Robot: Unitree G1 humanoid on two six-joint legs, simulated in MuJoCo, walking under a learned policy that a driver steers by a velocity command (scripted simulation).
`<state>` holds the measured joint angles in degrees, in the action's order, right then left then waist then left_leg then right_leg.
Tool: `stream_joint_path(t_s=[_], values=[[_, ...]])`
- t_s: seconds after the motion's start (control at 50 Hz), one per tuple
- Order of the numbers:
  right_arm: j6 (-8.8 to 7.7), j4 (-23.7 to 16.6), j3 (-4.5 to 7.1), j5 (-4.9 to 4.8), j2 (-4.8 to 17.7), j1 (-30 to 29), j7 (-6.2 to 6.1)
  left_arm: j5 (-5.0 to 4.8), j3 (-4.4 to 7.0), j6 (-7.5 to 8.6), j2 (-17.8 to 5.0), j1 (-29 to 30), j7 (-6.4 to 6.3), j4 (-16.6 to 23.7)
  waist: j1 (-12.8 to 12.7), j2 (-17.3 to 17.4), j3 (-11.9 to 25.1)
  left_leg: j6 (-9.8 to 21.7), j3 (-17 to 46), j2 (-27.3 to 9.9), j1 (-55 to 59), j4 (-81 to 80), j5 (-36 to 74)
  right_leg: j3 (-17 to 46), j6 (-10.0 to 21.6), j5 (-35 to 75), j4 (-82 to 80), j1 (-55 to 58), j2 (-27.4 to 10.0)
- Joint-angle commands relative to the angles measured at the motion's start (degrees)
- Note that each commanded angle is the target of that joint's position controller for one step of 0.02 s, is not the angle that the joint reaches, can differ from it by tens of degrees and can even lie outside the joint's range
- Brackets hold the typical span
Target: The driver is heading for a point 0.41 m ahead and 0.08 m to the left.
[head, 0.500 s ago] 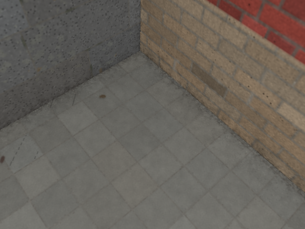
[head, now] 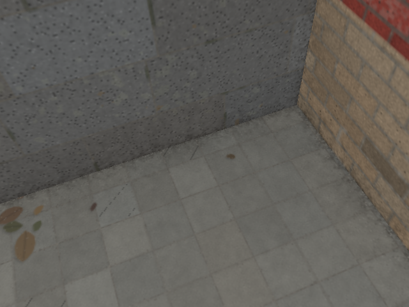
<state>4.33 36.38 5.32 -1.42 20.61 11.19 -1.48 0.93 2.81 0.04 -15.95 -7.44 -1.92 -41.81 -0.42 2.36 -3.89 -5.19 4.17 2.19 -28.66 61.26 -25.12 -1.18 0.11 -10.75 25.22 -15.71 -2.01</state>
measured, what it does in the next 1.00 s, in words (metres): steps on the spot: left foot, then right foot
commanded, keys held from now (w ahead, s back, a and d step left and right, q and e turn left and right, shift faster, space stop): q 0.22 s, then no key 0.78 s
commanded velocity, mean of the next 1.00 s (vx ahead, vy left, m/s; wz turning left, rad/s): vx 0.00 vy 0.00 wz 0.27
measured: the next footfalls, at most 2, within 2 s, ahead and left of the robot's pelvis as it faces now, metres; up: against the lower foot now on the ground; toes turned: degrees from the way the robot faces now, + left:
left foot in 0.20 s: +0.03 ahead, +0.15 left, +0.00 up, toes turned +9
right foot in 0.62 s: +0.07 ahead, -0.08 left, +0.00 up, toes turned +13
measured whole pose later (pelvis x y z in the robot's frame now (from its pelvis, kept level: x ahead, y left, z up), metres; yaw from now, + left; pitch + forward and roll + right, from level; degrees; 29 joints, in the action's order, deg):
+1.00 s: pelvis +0.02 +0.03 +0.00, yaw +14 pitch -2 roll +0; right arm 1.5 49.7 2.7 0.5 14.6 10.7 -1.5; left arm 0.6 0.9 1.2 -14.2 -9.4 -0.7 -49.8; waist 0.1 -0.2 -2.2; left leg 0.5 4.4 2.5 -11.0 27.6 -14.8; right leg 0.0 -0.2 -16.1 27.9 -10.1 -0.5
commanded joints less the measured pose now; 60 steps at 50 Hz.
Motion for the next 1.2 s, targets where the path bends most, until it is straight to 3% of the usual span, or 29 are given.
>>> stream_joint_path(t_s=[0.02, 0.12, 0.16, 0.18, 0.2, 0.22, 0.24, 0.26, 0.28, 0.3, 0.32, 0.36, 0.44, 0.52, 0.58, 0.6, 0.62, 0.64, 0.66, 0.68, 0.7, 0.76, 0.9, 1.2], values=[[-0.66, -5.51, 0.45, 0.01, 2.42, -1.78, 0.46, -0.03, 2.85, -0.28, -10.31, 0.8, -0.15, 3.13, -1.35, -13.43, 8.5, -0.6, -2.55, -2.7, -1.26, -6.14, 1.44, 7.28, 12.31, 22.11, -6.27, 11.72, -13.17], [-0.32, -6.12, 0.64, 0.25, 3.15, -1.57, 1.75, -1.19, 3.83, -0.57, -12.62, 1.4, 0.82, 2.61, -1.52, -13.88, 8.64, 1.84, -6.06, -3.36, 7.08, -19.36, 3.83, 4.83, 11.78, 18.98, -5.48, 10.19, -15.64], [-0.21, -5.3, 1.01, 0.27, 3.07, 0.97, 2.29, -2.19, 3.99, -0.58, -12.94, 2.43, 0.88, 2.24, 0.51, -12.96, 8.32, 4.24, -7.71, -2.56, 12.19, -28.92, 9.8, 3.2, 9.57, 16.29, -2.48, 8.62, -15.52], [-0.24, -4.33, 1.44, 0.37, 3.48, 3.07, 2.22, -2.6, 3.78, -0.52, -11.9, 1.68, 0.88, 1.6, 1.44, -11.57, 8.43, 6.1, -7.96, -1.35, 17.12, -34.52, 14.19, 1.33, 7.05, 12.73, 0.82, 6.02, -14.27], [-0.35, -3.9, 2.3, 0.47, 5.78, 4.97, 1.69, -2.06, 3.25, -0.41, -9.56, -1.59, 1.15, 0.22, 1.52, -4.87, 8.44, 8.6, -2.3, -3.72, 24.4, -39.36, 23.07, -2.85, 2.42, 4.48, 8.42, -0.48, -11.28], [-0.63, -5.13, 3.84, 0.69, 13.16, 6.07, 0.53, 1.36, 1.63, -0.39, -4.99, -1.6, 1.51, 2.63, -0.27, 15.54, 8.72, 16.28, 19.55, -19.55, 33.02, -39.7, 44.96, -7.83, -4.05, -23.26, 27.17, -17.27, -2.92], [-2.01, -6.12, 3.15, 2.91, 12.45, 5.9, 1.19, 0.48, 2.32, -0.14, -7.34, 4.17, 0.85, 4.66, 3.93, 12.56, 10.58, 25.78, 25.28, -24.8, 26.91, -41.3, 44.83, 0.95, -4.78, -28.83, 37.79, -21.53, 1.04], [-3.15, -5.55, 2.45, 3.32, 10.12, 4.11, 1.44, -0.97, 3.02, -0.35, -9.32, 5.04, 0.45, 4.29, 3.47, 7.49, 9.07, 24.25, 20.23, -21.97, 24.34, -42.51, 38.56, 3.3, -4.06, -25.09, 41.46, -21.16, -0.53], [-3.77, -5.1, 1.83, 2.46, 7.88, 0.97, 1.19, -1.38, 3.37, -0.56, -9.6, 3.93, 0.22, 3.39, 1.76, 5.84, 7.53, 20.68, 15.83, -18.31, 23.19, -42.5, 33.47, 4.04, -3.46, -20.12, 40.83, -20.83, -1.41], [-3.83, -5.07, 1.03, 1.55, 5.7, -1.44, 0.88, -1.08, 3.53, -0.84, -9.36, 2.62, -0.13, 1.98, 0.9, 4.93, 7.25, 18.17, 13.14, -16.05, 23.06, -42.19, 31.26, 4.12, -3.7, -16.72, 39.82, -20.37, -1.82], [-3.83, -5.03, 0.39, 1.22, 4.82, -2.85, 0.56, -0.64, 3.59, -1.02, -9.3, 1.49, -0.23, 1.5, 0.24, 5.97, 7.18, 17.67, 11.3, -14.87, 21.62, -42.1, 33.97, 3.67, -4.37, -13.55, 40.25, -18.47, -1.35], [-3.93, -4.64, -0.44, 1.83, 3.34, -2.84, 0.11, -0.98, 3.44, -0.89, -8.41, 0.01, 0.15, 1.05, -0.35, 6.07, 8.66, 17.9, 9.29, -13.68, 21.31, -42.12, 36.81, 3.24, -5.12, -9.99, 39.86, -15.05, -0.54], [-3.96, -3.16, -0.75, 2.05, 3.07, -2.59, -0.12, -1.05, 2.2, -0.93, -5.9, 1.6, 0.6, 1.39, 0.96, 5.59, 7.78, 17.82, 9.26, -13.23, 22.84, -41.93, 32.32, 3.42, -5.37, -8.81, 25.62, -11.32, -1.29], [-3.59, -1.37, -0.75, 2.22, 3.92, -2.78, 0.61, -1.26, 1.97, -0.81, -6.5, 1.68, 0.95, 1.35, 2.11, 5.81, 5.85, 18.91, 11.87, -13.75, 19.38, -41.86, 27.23, 2.47, -4.72, -11.45, 15.78, -4.7, -0.7], [-3.62, 0.11, -1.64, 1.47, 2.16, -4.66, 1.0, -1.07, 1.59, -0.22, -5.36, -1.06, 1.21, 0.1, -0.18, 4.06, 5.52, 17.14, 12.37, -12.2, 17.43, -39.98, 25.98, 1.67, -3.42, -3.72, 2.29, 2.33, 0.05], [-3.85, 1.07, -2.06, 1.33, 1.11, -3.67, 1.07, -0.33, 1.32, 0.15, -5.33, -2.12, 1.39, -0.31, -1.01, 2.24, 5.87, 14.84, 11.84, -10.89, 15.81, -39.69, 24.39, 2.7, -2.52, 5.5, -4.36, 7.25, -0.66], [-4.39, 1.75, -2.45, 2.21, -0.03, -1.79, 1.1, 0.36, 1.53, 0.42, -7.61, -3.0, 1.21, -0.29, 0.01, -1.19, 7.61, 11.79, 10.15, -8.41, 13.9, -37.97, 20.5, 6.9, -1.15, 16.28, -4.12, 12.38, -4.77], [-4.9, 2.5, -2.02, 2.85, 0.83, 1.3, 1.48, 0.12, 2.25, 0.39, -11.27, -2.21, 1.07, -0.2, 3.18, -7.57, 7.75, 9.6, 6.2, -4.15, 12.73, -36.69, 14.92, 7.85, 1.27, 20.39, -0.59, 12.67, -7.44], [-4.85, 2.92, -2.24, 2.91, -0.08, 0.07, 1.3, -0.4, 1.9, 0.52, -8.87, -0.46, 1.47, -0.73, 2.74, -10.28, 7.93, 7.55, 3.36, -2.28, 16.9, -37.47, 12.93, 8.13, 3.22, 9.42, -1.49, 6.65, -6.63], [-4.58, 3.06, -1.99, 2.84, 1.3, -2.92, 1.11, -0.36, 1.25, 0.84, -6.52, 0.71, 1.83, -0.3, 1.22, -8.36, 6.17, 6.91, 3.28, -2.33, 18.2, -36.66, 13.64, 7.38, 2.66, 4.22, -2.59, 4.27, -4.98], [-4.18, 3.05, -1.79, 2.48, 1.22, -4.21, 0.79, -0.02, 1.03, 1.19, -6.17, 0.85, 1.86, -0.69, 0.85, -7.76, 5.98, 7.24, 3.26, -2.53, 18.62, -36.01, 15.38, 6.65, 1.64, 3.12, -2.85, 3.47, -4.3], [-3.16, 4.13, -1.75, 2.31, 0.52, -3.43, 0.43, -0.1, 0.6, 2.17, -6.02, -0.51, 1.77, -1.82, 0.53, -6.28, 5.22, 8.12, 4.19, -3.13, 18.52, -36.51, 18.41, 5.33, 0.42, 3.35, -2.26, 3.7, -3.17], [-3.41, 8.31, -1.48, 2.02, -0.19, -2.04, 0.04, -0.32, -0.05, 1.86, -5.82, -1.23, 1.02, -3.81, 0.06, -2.47, 4.16, 7.15, 4.04, -3.11, 18.31, -37.18, 20.11, 4.71, 0.68, 2.64, -1.95, 4.35, -2.24], [-3.61, 17.62, -1.37, 1.64, 0.16, -1.14, -0.89, -0.49, -0.83, 1.65, -5.22, -2.43, 0.86, -9.96, 0.27, -2.51, 3.26, 6.38, 3.12, -3.22, 20.2, -38.15, 21.95, 3.85, 0.96, 3.05, -3.47, 4.64, -0.74]])
Velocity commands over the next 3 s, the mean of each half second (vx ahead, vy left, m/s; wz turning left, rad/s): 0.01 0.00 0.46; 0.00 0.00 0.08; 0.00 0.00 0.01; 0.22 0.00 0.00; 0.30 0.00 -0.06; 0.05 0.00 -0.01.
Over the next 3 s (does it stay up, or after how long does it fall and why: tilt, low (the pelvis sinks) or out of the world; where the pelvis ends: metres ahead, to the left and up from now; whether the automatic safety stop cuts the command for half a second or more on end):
stays up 0.41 0.13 0.00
